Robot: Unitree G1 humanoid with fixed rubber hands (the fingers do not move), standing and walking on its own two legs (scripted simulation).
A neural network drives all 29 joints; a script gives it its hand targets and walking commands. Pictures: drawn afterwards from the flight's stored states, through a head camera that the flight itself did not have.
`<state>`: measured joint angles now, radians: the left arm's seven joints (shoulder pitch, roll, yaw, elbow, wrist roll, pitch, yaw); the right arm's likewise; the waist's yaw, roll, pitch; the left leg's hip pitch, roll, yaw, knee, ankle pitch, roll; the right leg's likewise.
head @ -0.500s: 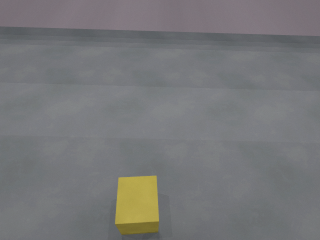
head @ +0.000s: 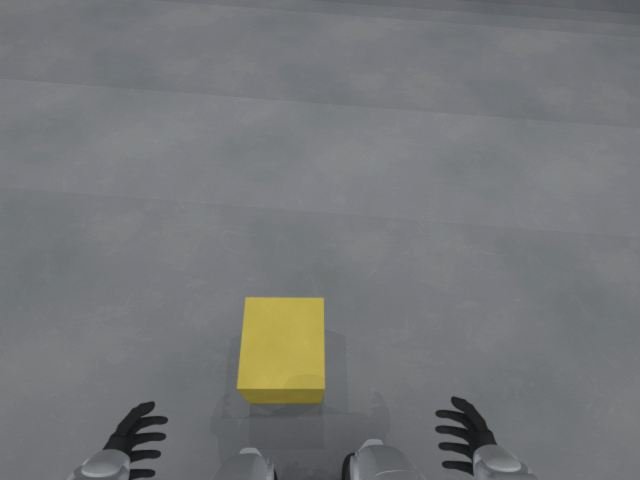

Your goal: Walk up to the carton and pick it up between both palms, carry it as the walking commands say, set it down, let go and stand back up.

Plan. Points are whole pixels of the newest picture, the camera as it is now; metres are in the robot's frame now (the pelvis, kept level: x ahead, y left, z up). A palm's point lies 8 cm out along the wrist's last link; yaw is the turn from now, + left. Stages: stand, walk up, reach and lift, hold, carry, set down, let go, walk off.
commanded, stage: reach and lift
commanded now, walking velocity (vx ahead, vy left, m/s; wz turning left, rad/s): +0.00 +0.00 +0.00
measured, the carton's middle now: (285, 353) +0.41 +0.06 -0.62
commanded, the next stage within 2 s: none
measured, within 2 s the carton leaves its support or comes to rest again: neither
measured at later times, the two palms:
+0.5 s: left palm (142, 387) +0.25 +0.24 -0.14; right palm (442, 394) +0.22 -0.19 -0.15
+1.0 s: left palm (162, 307) +0.38 +0.25 -0.18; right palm (398, 312) +0.36 -0.15 -0.18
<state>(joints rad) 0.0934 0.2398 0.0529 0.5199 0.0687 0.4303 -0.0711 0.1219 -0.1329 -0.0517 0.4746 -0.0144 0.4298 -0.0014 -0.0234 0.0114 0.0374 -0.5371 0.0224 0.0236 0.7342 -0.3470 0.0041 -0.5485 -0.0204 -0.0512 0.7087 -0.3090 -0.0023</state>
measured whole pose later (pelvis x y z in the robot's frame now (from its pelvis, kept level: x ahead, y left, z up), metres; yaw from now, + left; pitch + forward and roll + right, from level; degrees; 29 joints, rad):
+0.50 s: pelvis -0.05 +0.01 -0.05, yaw -1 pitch +16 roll -1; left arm -0.34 0.26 0.14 0.63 0.02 0.35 -0.09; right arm -0.27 -0.10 -0.11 0.51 0.04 0.38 -0.08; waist -0.02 0.01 0.05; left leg -0.94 0.00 0.02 1.06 -0.40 0.02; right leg -0.95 -0.02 -0.01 1.02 -0.35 0.02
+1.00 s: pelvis -0.06 +0.01 -0.08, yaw +0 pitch +35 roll -1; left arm -0.85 0.33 0.24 0.92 -0.03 0.10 -0.10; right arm -0.74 -0.05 -0.24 0.73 0.00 0.13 -0.17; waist -0.01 -0.02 -0.04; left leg -1.35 -0.01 -0.01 1.10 -0.36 0.01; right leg -1.35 -0.01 -0.01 1.06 -0.31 0.02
